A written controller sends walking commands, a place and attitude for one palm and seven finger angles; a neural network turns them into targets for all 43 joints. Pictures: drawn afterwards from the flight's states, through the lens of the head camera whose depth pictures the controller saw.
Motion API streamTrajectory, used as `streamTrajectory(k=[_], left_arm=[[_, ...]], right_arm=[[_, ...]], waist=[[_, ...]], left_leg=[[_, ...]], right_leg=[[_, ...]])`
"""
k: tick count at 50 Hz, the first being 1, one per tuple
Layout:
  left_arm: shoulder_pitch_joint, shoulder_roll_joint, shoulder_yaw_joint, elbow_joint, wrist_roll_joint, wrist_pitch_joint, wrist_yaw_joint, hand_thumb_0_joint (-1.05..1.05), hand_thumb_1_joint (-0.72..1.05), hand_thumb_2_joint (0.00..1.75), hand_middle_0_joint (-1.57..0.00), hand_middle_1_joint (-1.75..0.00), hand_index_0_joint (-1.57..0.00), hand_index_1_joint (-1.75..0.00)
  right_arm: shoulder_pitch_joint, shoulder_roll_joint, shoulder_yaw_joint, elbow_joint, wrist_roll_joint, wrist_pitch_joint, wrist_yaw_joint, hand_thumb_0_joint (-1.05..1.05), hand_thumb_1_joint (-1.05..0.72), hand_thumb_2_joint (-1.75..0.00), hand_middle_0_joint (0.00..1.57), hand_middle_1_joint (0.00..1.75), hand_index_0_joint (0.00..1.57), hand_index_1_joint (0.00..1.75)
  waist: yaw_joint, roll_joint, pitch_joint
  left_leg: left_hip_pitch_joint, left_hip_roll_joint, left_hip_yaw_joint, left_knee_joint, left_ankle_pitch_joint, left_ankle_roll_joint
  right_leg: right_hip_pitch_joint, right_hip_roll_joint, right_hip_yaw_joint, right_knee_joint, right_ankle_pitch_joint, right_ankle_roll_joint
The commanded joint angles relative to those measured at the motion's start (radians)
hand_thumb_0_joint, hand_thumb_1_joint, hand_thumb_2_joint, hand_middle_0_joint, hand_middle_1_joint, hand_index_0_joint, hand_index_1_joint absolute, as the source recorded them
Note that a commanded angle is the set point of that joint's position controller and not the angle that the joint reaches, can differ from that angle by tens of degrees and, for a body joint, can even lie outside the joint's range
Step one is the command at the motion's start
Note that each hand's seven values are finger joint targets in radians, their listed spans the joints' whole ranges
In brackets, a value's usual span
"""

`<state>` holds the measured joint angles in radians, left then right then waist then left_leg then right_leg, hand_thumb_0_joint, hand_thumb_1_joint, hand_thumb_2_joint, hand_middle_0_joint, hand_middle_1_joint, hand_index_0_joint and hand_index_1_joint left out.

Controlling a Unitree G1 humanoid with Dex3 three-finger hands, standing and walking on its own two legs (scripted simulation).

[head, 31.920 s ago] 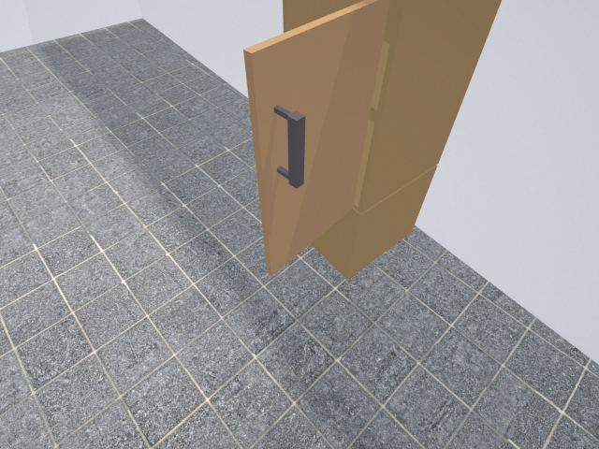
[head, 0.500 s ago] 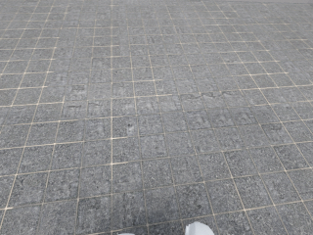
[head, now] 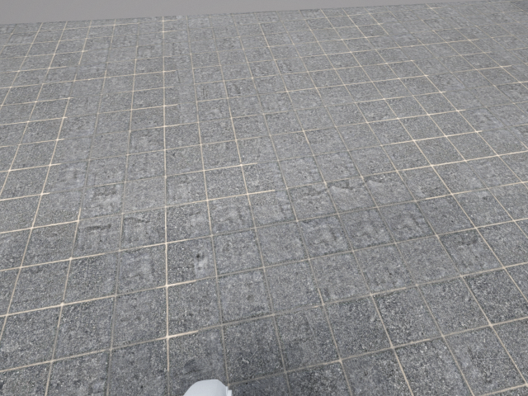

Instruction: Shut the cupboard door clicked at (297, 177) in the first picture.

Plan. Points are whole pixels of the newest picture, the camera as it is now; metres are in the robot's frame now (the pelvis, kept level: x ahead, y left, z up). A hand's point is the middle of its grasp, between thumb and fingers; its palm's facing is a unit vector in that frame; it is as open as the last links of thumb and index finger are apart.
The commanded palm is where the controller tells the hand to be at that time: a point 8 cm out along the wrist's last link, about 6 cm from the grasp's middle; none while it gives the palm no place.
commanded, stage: turn to face it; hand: left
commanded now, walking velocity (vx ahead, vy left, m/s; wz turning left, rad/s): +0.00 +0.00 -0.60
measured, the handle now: out of the picture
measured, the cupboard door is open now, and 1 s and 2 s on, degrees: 59 59 59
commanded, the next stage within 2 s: none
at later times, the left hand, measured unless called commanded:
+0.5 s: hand (133, 363) +0.19 +0.25 -0.17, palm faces -0.23 -0.95 -0.20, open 7.4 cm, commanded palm none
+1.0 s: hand (200, 315) +0.28 +0.14 -0.17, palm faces -0.57 -0.79 -0.21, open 7.4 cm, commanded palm none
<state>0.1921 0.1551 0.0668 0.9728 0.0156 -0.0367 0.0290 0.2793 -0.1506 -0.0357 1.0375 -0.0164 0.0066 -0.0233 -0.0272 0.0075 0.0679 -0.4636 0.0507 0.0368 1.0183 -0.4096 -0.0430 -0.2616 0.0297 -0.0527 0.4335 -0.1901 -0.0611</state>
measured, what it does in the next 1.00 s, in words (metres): steps on the spot, turning right: left foot, then right foot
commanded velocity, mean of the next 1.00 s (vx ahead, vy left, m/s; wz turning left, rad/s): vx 0.00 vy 0.00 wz -0.60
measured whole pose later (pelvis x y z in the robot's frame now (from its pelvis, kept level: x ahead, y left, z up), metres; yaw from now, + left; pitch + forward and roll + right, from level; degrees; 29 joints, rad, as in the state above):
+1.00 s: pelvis +0.09 +0.04 -0.01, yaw -35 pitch +1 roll +0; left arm 0.16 0.22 0.05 0.88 0.03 0.05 -0.01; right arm 0.22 -0.23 -0.04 0.89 -0.01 0.04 -0.01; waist -0.02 -0.02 0.07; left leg -0.41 0.06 0.04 0.76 -0.38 -0.09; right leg -0.28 0.01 0.08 0.56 -0.30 0.02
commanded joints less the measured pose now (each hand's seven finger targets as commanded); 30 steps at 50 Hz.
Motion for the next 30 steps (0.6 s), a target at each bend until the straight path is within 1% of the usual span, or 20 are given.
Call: streamTrajectory(k=[1, 4, 6, 8, 9, 10, 11, 12, 13, 14, 15, 16, 17, 18, 19, 20, 21, 24, 27, 30], left_arm=[[0.066, 0.163, 0.035, -0.047, 0.006, 0.006, -0.007, 0.0, 0.9, 0.9, -0.2, -0.3, -0.2, -0.3], [0.066, 0.189, 0.045, -0.055, 0.01, 0.019, -0.01, 0.0, 0.9, 0.9, -0.2, -0.3, -0.2, -0.3], [0.069, 0.207, 0.052, -0.066, 0.009, 0.029, -0.014, 0.0, 0.9, 0.9, -0.2, -0.3, -0.2, -0.3], [0.051, 0.22, 0.057, -0.08, 0.006, 0.038, -0.016, 0.0, 0.9, 0.9, -0.2, -0.3, -0.2, -0.3], [0.036, 0.214, 0.057, -0.082, 0.005, 0.043, -0.016, 0.0, 0.9, 0.9, -0.2, -0.3, -0.2, -0.3], [0.03, 0.191, 0.052, -0.098, -0.001, 0.049, -0.016, 0.0, 0.9, 0.9, -0.2, -0.3, -0.2, -0.3], [0.067, 0.14, 0.042, -0.112, -0.01, 0.055, -0.022, 0.0, 0.9, 0.9, -0.2, -0.3, -0.2, -0.3], [0.07, 0.13, 0.035, -0.133, -0.01, 0.055, -0.028, 0.0, 0.9, 0.9, -0.2, -0.3, -0.2, -0.3], [0.053, 0.164, 0.039, -0.129, 0.003, 0.063, -0.03, 0.0, 0.9, 0.9, -0.2, -0.3, -0.2, -0.3], [0.047, 0.173, 0.045, -0.131, 0.01, 0.068, -0.036, 0.0, 0.9, 0.9, -0.2, -0.3, -0.2, -0.3], [0.041, 0.18, 0.053, -0.124, 0.01, 0.074, -0.044, 0.0, 0.9, 0.9, -0.2, -0.3, -0.2, -0.3], [0.055, 0.173, 0.054, -0.121, 0.008, 0.081, -0.051, 0.0, 0.9, 0.9, -0.2, -0.3, -0.2, -0.3], [0.061, 0.164, 0.05, -0.119, 0.007, 0.088, -0.056, 0.0, 0.9, 0.9, -0.2, -0.3, -0.2, -0.3], [0.061, 0.156, 0.048, -0.122, 0.007, 0.092, -0.06, 0.0, 0.9, 0.9, -0.2, -0.3, -0.2, -0.3], [0.053, 0.156, 0.047, -0.127, 0.006, 0.093, -0.062, 0.0, 0.9, 0.9, -0.2, -0.3, -0.2, -0.3], [0.044, 0.149, 0.046, -0.136, 0.004, 0.098, -0.063, 0.0, 0.9, 0.9, -0.2, -0.3, -0.2, -0.3], [0.026, 0.148, 0.043, -0.144, 0.005, 0.099, -0.064, 0.0, 0.9, 0.9, -0.2, -0.3, -0.2, -0.3], [-0.038, 0.139, 0.036, -0.17, 0.008, 0.098, -0.067, 0.0, 0.9, 0.9, -0.2, -0.3, -0.2, -0.3], [-0.063, 0.133, 0.03, -0.184, 0.008, 0.097, -0.069, 0.0, 0.9, 0.9, -0.2, -0.3, -0.2, -0.3], [-0.085, 0.14, 0.024, -0.193, 0.008, 0.089, -0.067, 0.0, 0.9, 0.9, -0.2, -0.3, -0.2, -0.3]], right_arm=[[0.026, -0.052, -0.019, -0.086, -0.004, 0.009, 0.001, 0.0, -0.9, -0.9, 0.2, 0.3, 0.2, 0.3], [-0.045, -0.077, -0.026, -0.131, 0.001, 0.006, 0.001, 0.0, -0.9, -0.9, 0.2, 0.3, 0.2, 0.3], [-0.091, -0.094, -0.026, -0.16, 0.005, 0.002, -0.001, 0.0, -0.9, -0.9, 0.2, 0.3, 0.2, 0.3], [-0.08, -0.11, -0.027, -0.17, 0.007, -0.003, -0.006, 0.0, -0.9, -0.9, 0.2, 0.3, 0.2, 0.3], [-0.056, -0.118, -0.027, -0.166, 0.009, -0.009, -0.008, 0.0, -0.9, -0.9, 0.2, 0.3, 0.2, 0.3], [-0.019, -0.153, -0.03, -0.161, 0.007, -0.02, -0.013, 0.0, -0.9, -0.9, 0.2, 0.3, 0.2, 0.3], [-0.002, -0.238, -0.042, -0.167, -0.006, -0.028, -0.017, 0.0, -0.9, -0.9, 0.2, 0.3, 0.2, 0.3], [0.032, -0.301, -0.051, -0.186, -0.014, -0.02, -0.019, 0.0, -0.9, -0.9, 0.2, 0.3, 0.2, 0.3], [0.009, -0.292, -0.046, -0.193, -0.018, -0.02, -0.02, 0.0, -0.9, -0.9, 0.2, 0.3, 0.2, 0.3], [-0.043, -0.281, -0.04, -0.215, -0.018, -0.02, -0.023, 0.0, -0.9, -0.9, 0.2, 0.3, 0.2, 0.3], [-0.081, -0.256, -0.033, -0.229, -0.017, -0.016, -0.023, 0.0, -0.9, -0.9, 0.2, 0.3, 0.2, 0.3], [-0.115, -0.239, -0.027, -0.241, -0.017, -0.015, -0.023, 0.0, -0.9, -0.9, 0.2, 0.3, 0.2, 0.3], [-0.123, -0.233, -0.025, -0.244, -0.015, -0.015, -0.023, 0.0, -0.9, -0.9, 0.2, 0.3, 0.2, 0.3], [-0.11, -0.228, -0.024, -0.24, -0.013, -0.016, -0.023, 0.0, -0.9, -0.9, 0.2, 0.3, 0.2, 0.3], [-0.096, -0.225, -0.025, -0.236, -0.01, -0.018, -0.023, 0.0, -0.9, -0.9, 0.2, 0.3, 0.2, 0.3], [-0.082, -0.229, -0.029, -0.232, -0.011, -0.017, -0.021, 0.0, -0.9, -0.9, 0.2, 0.3, 0.2, 0.3], [-0.065, -0.231, -0.032, -0.224, -0.01, -0.017, -0.02, 0.0, -0.9, -0.9, 0.2, 0.3, 0.2, 0.3], [-0.018, -0.239, -0.043, -0.203, -0.012, -0.014, -0.016, 0.0, -0.9, -0.9, 0.2, 0.3, 0.2, 0.3], [-0.01, -0.256, -0.05, -0.191, -0.014, -0.011, -0.011, 0.0, -0.9, -0.9, 0.2, 0.3, 0.2, 0.3], [0.003, -0.276, -0.059, -0.182, -0.016, -0.007, -0.005, 0.0, -0.9, -0.9, 0.2, 0.3, 0.2, 0.3]], waist=[[0.009, -0.098, -0.125], [0.021, -0.151, -0.123], [0.03, -0.149, -0.105], [0.016, -0.139, -0.104], [-0.003, -0.131, -0.1], [-0.017, -0.065, -0.12], [-0.011, 0.156, -0.141], [-0.024, 0.266, -0.138], [-0.024, 0.207, -0.128], [0.003, 0.194, -0.09], [0.016, 0.173, -0.055], [0.038, 0.145, -0.053], [0.043, 0.139, -0.058], [0.04, 0.158, -0.072], [0.035, 0.161, -0.081], [0.03, 0.166, -0.089], [0.022, 0.151, -0.095], [-0.005, 0.154, -0.08], [-0.008, 0.187, -0.09], [-0.015, 0.208, -0.108]], left_leg=[[-0.017, 0.004, -0.005, -0.07, 0.051, -0.023], [-0.014, -0.004, -0.014, -0.162, 0.042, -0.026], [0.04, -0.022, -0.021, -0.24, 0.041, -0.023], [0.137, -0.037, -0.022, -0.359, 0.094, -0.019], [0.23, -0.034, -0.03, -0.468, 0.158, -0.017], [0.363, 0.016, -0.053, -0.594, 0.227, -0.003], [0.47, 0.224, -0.258, -0.662, 0.344, 0.074], [0.438, 0.419, -0.407, -0.715, 0.432, 0.192], [0.365, 0.426, -0.396, -0.735, 0.371, 0.221], [0.33, 0.403, -0.367, -0.733, 0.392, 0.223], [0.273, 0.362, -0.281, -0.738, 0.391, 0.205], [0.269, 0.323, -0.196, -0.732, 0.406, 0.189], [0.284, 0.292, -0.129, -0.724, 0.434, 0.173], [0.304, 0.275, -0.084, -0.718, 0.465, 0.166], [0.328, 0.273, -0.062, -0.708, 0.504, 0.168], [0.341, 0.283, -0.048, -0.707, 0.496, 0.174], [0.366, 0.29, -0.042, -0.703, 0.507, 0.179], [0.387, 0.305, -0.005, -0.688, 0.553, 0.179], [0.382, 0.309, 0.041, -0.662, 0.58, 0.174], [0.387, 0.329, 0.056, -0.607, 0.631, 0.165]], right_leg=[[0.085, -0.249, 0.249, -0.114, 0.503, -0.135], [0.103, -0.247, 0.3, -0.096, 0.422, -0.132], [0.069, -0.243, 0.343, -0.086, 0.384, -0.127], [0.029, -0.223, 0.36, -0.051, 0.327, -0.101], [-0.037, -0.204, 0.364, -0.017, 0.267, -0.071], [-0.11, -0.143, 0.323, 0.047, 0.181, -0.027], [-0.253, -0.005, 0.215, 0.187, -0.11, 0.036], [-0.296, 0.033, 0.079, 0.422, -0.456, 0.076], [-0.282, 0.0, 0.101, 0.586, -0.453, 0.081], [-0.32, -0.024, 0.097, 0.682, -0.414, 0.089], [-0.306, -0.046, 0.1, 0.735, -0.347, 0.098], [-0.3, -0.058, 0.087, 0.752, -0.295, 0.108], [-0.299, -0.062, 0.073, 0.752, -0.256, 0.116], [-0.295, -0.065, 0.062, 0.739, -0.232, 0.122], [-0.292, -0.071, 0.048, 0.717, -0.223, 0.125], [-0.289, -0.074, 0.045, 0.695, -0.223, 0.129], [-0.294, -0.077, 0.037, 0.661, -0.22, 0.131], [-0.27, -0.082, 0.005, 0.554, -0.222, 0.129], [-0.216, -0.071, -0.022, 0.455, -0.22, 0.119], [-0.142, -0.054, -0.047, 0.337, -0.232, 0.099]])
